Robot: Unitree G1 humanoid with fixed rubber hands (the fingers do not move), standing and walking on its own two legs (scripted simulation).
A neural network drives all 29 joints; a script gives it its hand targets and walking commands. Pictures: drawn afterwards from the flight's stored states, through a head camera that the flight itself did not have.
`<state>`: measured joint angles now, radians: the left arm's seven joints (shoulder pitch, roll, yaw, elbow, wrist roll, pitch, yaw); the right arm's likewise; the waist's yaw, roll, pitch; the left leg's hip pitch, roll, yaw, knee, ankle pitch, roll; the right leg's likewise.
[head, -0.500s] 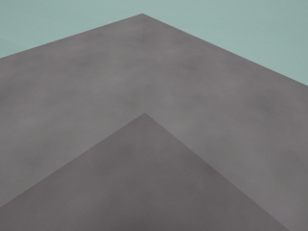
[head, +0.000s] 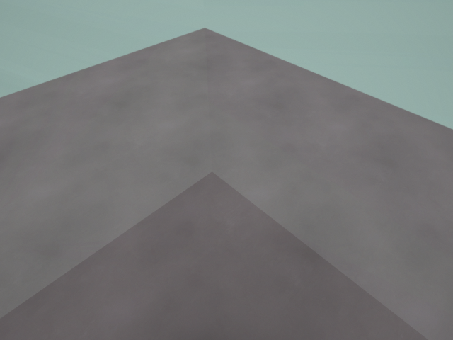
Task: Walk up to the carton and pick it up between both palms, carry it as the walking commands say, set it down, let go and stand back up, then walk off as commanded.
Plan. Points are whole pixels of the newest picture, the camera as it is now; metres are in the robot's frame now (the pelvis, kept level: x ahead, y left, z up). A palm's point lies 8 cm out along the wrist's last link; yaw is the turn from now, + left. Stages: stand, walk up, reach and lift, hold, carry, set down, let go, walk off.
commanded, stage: stand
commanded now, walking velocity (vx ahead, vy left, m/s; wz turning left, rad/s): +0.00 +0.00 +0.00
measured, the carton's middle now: out of the picture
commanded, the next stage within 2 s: walk up in 0.02 s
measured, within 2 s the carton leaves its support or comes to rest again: neither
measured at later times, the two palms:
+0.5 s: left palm out of the picture +0.02 +0.28 -0.16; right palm out of the picture +0.03 -0.22 -0.13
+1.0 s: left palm (139, 336) +0.17 +0.19 -0.14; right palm out of the picture -0.15 -0.17 -0.15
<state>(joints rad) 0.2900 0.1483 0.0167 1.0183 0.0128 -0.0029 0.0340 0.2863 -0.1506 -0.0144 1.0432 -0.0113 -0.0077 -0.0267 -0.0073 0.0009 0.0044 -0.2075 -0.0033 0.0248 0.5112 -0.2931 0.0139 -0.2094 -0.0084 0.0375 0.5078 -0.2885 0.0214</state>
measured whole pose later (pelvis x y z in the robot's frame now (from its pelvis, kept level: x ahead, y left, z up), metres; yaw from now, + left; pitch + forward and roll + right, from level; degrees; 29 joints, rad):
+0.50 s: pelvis -0.02 +0.04 -0.01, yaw -9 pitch +3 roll -1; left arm 0.25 0.21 0.06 1.04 0.04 0.05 0.02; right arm 0.17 -0.19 -0.05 0.92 0.00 -0.04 -0.06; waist 0.03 -0.03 0.06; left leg -0.33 0.00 0.08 0.63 -0.32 0.05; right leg -0.44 0.03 0.13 0.72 -0.41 0.06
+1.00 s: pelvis -0.03 +0.06 -0.02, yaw -27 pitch +2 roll -1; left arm 0.12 0.14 0.04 0.85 0.02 0.07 -0.02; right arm 0.32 -0.22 -0.06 0.94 -0.01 -0.01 -0.04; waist -0.04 0.03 0.06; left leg -0.29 0.13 0.38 0.69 -0.42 0.06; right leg -0.33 -0.03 -0.10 0.66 -0.38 0.03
